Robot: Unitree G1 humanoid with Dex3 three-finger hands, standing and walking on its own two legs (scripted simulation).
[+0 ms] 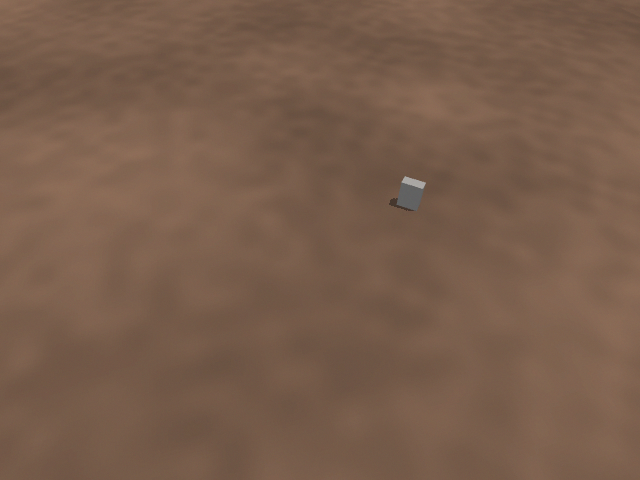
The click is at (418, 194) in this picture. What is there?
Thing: carton on end
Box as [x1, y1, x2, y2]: [397, 176, 425, 210]
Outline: 405,176 401,182 397,204 416,210 425,183
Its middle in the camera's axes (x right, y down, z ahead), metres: +0.40 -0.24 +1.79
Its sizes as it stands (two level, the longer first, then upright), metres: 0.099 0.048 0.136
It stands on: the floor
